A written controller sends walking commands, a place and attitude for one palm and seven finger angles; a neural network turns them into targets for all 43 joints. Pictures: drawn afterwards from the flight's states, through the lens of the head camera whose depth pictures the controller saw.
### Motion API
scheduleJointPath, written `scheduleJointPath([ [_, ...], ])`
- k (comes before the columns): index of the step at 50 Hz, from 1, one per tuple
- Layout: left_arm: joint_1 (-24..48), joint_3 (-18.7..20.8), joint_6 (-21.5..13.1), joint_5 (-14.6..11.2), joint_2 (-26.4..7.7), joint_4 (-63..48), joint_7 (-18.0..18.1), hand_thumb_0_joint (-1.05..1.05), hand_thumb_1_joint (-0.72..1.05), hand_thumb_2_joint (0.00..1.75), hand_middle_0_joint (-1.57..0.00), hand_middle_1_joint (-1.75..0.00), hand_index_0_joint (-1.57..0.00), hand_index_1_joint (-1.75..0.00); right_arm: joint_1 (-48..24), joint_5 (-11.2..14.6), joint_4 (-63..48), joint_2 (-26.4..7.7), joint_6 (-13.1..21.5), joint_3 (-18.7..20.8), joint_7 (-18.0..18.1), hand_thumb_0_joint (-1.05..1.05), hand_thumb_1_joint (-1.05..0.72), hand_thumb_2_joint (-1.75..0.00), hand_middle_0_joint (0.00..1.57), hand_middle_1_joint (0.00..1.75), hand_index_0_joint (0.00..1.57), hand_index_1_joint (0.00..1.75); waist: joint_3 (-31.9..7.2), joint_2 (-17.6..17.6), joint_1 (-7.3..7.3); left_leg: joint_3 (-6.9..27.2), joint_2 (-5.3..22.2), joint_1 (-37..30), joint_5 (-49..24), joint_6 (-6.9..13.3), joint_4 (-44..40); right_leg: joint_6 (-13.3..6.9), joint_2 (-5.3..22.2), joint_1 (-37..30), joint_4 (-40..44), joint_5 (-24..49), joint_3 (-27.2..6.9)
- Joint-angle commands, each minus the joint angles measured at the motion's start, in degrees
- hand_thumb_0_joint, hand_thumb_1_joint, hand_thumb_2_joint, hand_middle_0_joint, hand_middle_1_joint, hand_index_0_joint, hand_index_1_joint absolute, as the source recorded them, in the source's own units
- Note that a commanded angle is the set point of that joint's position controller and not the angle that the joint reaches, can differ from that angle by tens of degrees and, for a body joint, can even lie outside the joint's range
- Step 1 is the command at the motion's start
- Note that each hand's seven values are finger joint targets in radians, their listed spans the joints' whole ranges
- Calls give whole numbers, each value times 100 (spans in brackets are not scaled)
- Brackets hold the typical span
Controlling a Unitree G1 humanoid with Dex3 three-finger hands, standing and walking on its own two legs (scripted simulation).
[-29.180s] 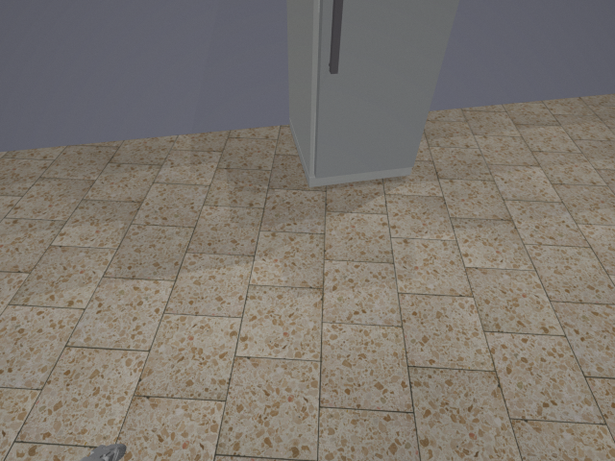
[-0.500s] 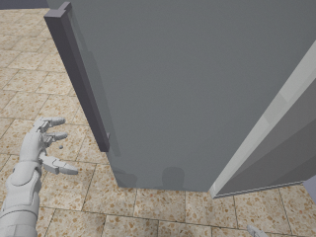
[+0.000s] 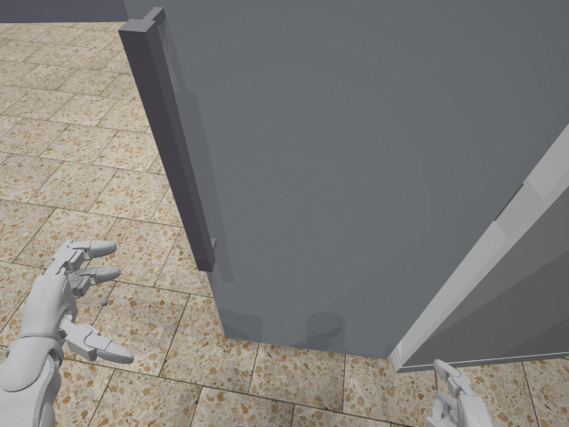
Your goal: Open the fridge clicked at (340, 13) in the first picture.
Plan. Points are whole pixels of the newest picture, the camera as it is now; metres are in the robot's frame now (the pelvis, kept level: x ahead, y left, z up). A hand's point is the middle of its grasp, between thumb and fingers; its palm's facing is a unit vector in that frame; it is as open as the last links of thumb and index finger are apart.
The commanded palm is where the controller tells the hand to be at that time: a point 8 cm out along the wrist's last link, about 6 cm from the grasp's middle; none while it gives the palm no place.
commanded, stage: draw the hand back to the body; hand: left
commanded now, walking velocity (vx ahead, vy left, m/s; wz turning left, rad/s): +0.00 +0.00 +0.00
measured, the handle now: (188, 174) +0.43 +0.18 +0.12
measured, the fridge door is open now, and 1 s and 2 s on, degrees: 78 78 78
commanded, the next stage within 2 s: step back with the hand held close in 1.62 s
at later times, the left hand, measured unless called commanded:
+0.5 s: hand (74, 312) +0.22 +0.26 +0.11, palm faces +0.02 -1.00 -0.05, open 14.7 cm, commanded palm +0.19 +0.31 +0.12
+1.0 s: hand (23, 286) +0.22 +0.29 +0.16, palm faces +0.47 -0.81 -0.36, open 11.2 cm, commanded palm +0.16 +0.31 +0.18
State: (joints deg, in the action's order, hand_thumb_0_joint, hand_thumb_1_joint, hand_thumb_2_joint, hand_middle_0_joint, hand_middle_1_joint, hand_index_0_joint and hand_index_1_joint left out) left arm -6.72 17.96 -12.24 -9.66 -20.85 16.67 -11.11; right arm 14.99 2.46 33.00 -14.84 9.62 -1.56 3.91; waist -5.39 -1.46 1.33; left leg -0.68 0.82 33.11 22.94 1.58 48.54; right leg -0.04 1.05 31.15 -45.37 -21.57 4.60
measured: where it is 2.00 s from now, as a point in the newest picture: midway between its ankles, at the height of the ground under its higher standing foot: outside the picture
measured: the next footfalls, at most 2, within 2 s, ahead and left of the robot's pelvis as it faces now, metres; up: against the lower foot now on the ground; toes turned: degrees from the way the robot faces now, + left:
none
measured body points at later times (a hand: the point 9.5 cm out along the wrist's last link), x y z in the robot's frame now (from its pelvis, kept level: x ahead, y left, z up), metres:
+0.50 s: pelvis +0.00 +0.00 +0.01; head +0.00 +0.00 +0.46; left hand +0.21 +0.31 +0.11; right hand +0.18 -0.24 -0.05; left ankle +0.02 +0.10 -0.70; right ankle +0.01 -0.12 -0.70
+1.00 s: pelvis +0.01 +0.01 +0.03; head -0.01 -0.01 +0.48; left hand +0.19 +0.33 +0.18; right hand +0.19 -0.21 -0.05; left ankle +0.02 +0.10 -0.70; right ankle +0.01 -0.12 -0.70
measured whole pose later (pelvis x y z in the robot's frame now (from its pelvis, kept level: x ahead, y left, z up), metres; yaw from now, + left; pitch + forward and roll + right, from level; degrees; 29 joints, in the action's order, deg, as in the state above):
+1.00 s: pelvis +0.01 +0.01 +0.03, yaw +0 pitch -3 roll -1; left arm -21.2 18.1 -1.6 -4.4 -20.3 -14.2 6.7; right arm 13.4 0.8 37.9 -13.1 11.0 -3.0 5.5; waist -0.3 -2.9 4.5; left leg -1.7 -0.7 11.2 16.5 2.0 30.5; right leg 0.8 1.8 10.0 -28.5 -15.5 3.6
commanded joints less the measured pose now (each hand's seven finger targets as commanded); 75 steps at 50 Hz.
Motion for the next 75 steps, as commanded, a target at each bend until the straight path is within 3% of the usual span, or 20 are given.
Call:
scheduleJointPath([
  [1, 1313, 590, -279, -120, -1429, -1237, -25, 0, -55, 20, -25, -115, -25, -115, -214, -1, -704, -862, 347, 355, 140, 0, -90, -90, 20, 30, 20, 30, -856, -221, -158, 267, -70, -654, -919, -27, -808, -114, -184, -227, 623, 641, -176],
  [2, 1337, 499, -251, -107, -1369, -1279, -50, 0, -55, 20, -25, -115, -25, -115, -233, 11, -716, -851, 370, 337, 153, 0, -90, -90, 20, 30, 20, 30, -921, -389, -149, 284, -81, -703, -925, -38, -820, -121, -168, -212, 611, 625, -179],
  [3, 1944, 238, -673, -928, -787, -1851, -717, 0, -55, 20, -25, -115, -25, -115, -198, 30, -690, -887, 509, 267, 237, 0, -90, -90, 20, 30, 20, 30, -1096, -227, -526, 350, -67, -973, -1071, -77, -689, -154, -189, -308, 609, 864, -191],
  [4, 1818, 622, -847, -1043, -1338, -1676, -1083, 0, -55, 20, -25, -115, -25, -115, -249, 36, -585, -899, 577, 275, 312, 0, -90, -90, 20, 30, 20, 30, -1347, -404, -243, 323, -65, -995, -1114, -80, -626, -182, -181, -503, 570, 951, -289],
  [7, 1654, 935, -990, -1301, -1715, -1684, -1724, 0, -55, 20, -25, -115, -25, -115, -285, 41, -626, -905, 724, 217, 361, 0, -90, -90, 20, 30, 20, 30, -1634, -390, -171, 364, -72, -1100, -1565, -41, -609, -212, -171, -828, 503, 1439, -337],
  [9, 1124, 1188, -860, -1393, -1875, -1197, -2078, 0, -55, 20, -25, -115, -25, -115, -295, 63, -690, -886, 761, 224, 328, 0, -90, -90, 20, 30, 20, 30, -1360, -222, -44, 337, -57, -888, -1639, -37, -640, -196, -167, -832, 519, 1545, -355],
  [11, 471, 1415, -442, -1420, -1909, -808, -2117, 0, -55, 20, -25, -115, -25, -115, -319, 82, -799, -900, 750, 233, 248, 0, -90, -90, 20, 30, 20, 30, -1035, -281, 170, 300, -67, -725, -1699, -52, -776, -210, -148, -883, 568, 1535, -296],
  [14, -23, 1300, 194, -1626, -1503, -1066, -2097, 0, -55, 20, -25, -115, -25, -115, -415, 145, -1083, -860, 726, 228, 136, 0, -90, -90, 20, 30, 20, 30, -791, -288, 250, 210, -83, -708, -1680, -81, -930, -143, -125, -916, 684, 1561, -203],
  [18, 10, 1126, 366, -1627, -1317, -2064, -1820, 0, -55, 20, -25, -115, -25, -115, -361, 144, -1272, -862, 833, 274, 75, 0, -90, -90, 20, 30, 20, 30, -806, -24, 140, 243, -62, -851, -1516, -42, -943, -102, -170, -852, 783, 1361, -185],
  [27, 450, 1013, 125, -1343, -1509, -3138, -1374, 0, -37, 29, -24, -104, -24, -104, -417, 149, -980, -864, 1126, 205, 277, 0, -90, -90, 20, 30, 20, 30, -552, -461, -29, 466, -3, -1285, -711, -23, -1231, -130, -162, -698, 1043, 457, -198],
  [28, 803, 1181, 219, -318, -2096, -3499, -133, 0, -33, 31, -24, -102, -24, -102, -562, -52, -826, -754, 980, 225, 285, 0, -90, -90, 20, 30, 20, 30, -285, -445, 310, 507, -22, -1122, -324, -8, -1540, -174, -46, -817, 1449, 223, -422],
  [29, 341, 625, 378, -220, -1184, -3423, 415, 0, -30, 32, -24, -100, -24, -100, -596, -66, -844, -663, 956, 181, 284, 0, -90, -90, 20, 30, 20, 30, -5, -449, 109, 557, 5, -1171, 135, -63, -1775, -145, 10, -733, 1504, 22, -345],
  [30, -19, 429, 510, -155, -857, -3346, 716, 0, -26, 34, -24, -98, -24, -98, -595, -55, -854, -647, 935, 162, 282, 0, -90, -90, 20, 30, 20, 30, 268, -387, 111, 653, 34, -1080, 422, -101, -1933, -142, 9, -739, 1453, -13, -283],
  [33, -446, 493, 579, 200, -1020, -3900, 1334, 0, -15, 39, -24, -92, -24, -92, -659, -80, -750, -597, 769, 144, 277, 0, -90, -90, 20, 30, 20, 30, 31, -744, 207, 565, 51, -1411, 196, -72, -2102, -163, 43, -1202, 1577, 228, -307],
  [36, -724, 588, 578, 384, -1157, -4135, 1657, 0, -4, 44, -23, -85, -23, -85, -712, -145, -657, -616, 709, 143, 257, 0, -90, -90, 20, 30, 20, 30, -120, -214, 240, 516, 99, -1591, -393, -41, -2213, -154, 39, -1615, 1716, 556, -273],
  [45, -599, 548, 676, 548, -1019, -4252, 1851, 0, 28, 60, -22, -66, -22, -66, -863, -165, -501, -526, 478, 143, 240, 0, -90, -90, 20, 30, 20, 30, 255, -198, 221, 315, 79, -2152, -1124, -40, -2523, -108, 41, -1956, 2103, 925, -235],
  [57, -1266, 914, 595, 544, -1173, -5041, 1850, 0, 72, 81, -21, -41, -21, -41, -934, -245, -475, -465, 409, 213, 123, 0, -90, -90, 20, 30, 20, 30, -32, -219, 366, 120, 69, -2713, -2720, -63, -2563, -92, 50, -2615, 2297, 2147, -211],
  [62, -1277, 980, 577, 536, -1126, -5110, 1821, 0, 90, 90, -20, -30, -20, -30, -965, -242, -468, -426, 329, 224, 102, 0, -90, -90, 20, 30, 20, 30, 236, -372, 355, 64, 77, -2751, -2594, -82, -2643, -95, 42, -2550, 2400, 2065, -215],
  [69, -1290, 862, 664, 484, -960, -4627, 1726, 0, 90, 90, -20, -30, -20, -30, -999, -225, -507, -447, 96, 254, 107, 0, -90, -90, 20, 30, 20, 30, 452, 201, 314, 15, 63, -2663, -2061, 0, -2757, -32, 31, -2445, 2541, 1698, -222],
  [75, -1020, 929, 564, 547, -1169, -5279, 1805, 0, 90, 90, -20, -30, -20, -30, -1071, -287, -515, -395, 199, 222, 140, 0, -90, -90, 20, 30, 20, 30, -86, -406, 364, 5, -19, -2957, -2185, 0, -2737, -57, 34, -2685, 2546, 1831, -256],
])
